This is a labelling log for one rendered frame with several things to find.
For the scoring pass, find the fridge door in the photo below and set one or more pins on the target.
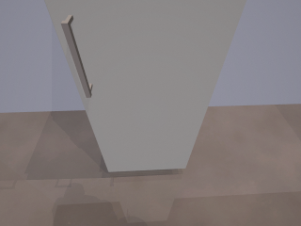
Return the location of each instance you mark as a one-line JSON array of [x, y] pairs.
[[153, 66]]

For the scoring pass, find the handle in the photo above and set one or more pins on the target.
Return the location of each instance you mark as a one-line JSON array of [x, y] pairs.
[[66, 26]]

